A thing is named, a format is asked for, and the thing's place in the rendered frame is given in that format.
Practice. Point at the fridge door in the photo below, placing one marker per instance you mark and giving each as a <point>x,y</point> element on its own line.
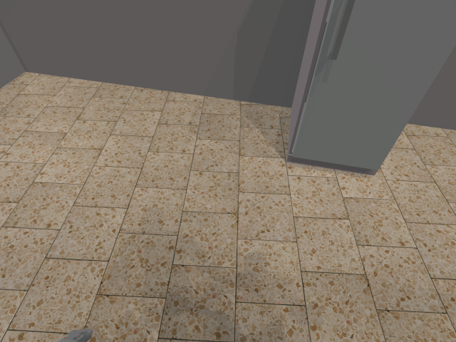
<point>359,104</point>

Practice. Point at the handle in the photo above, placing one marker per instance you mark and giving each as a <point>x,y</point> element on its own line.
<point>342,29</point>

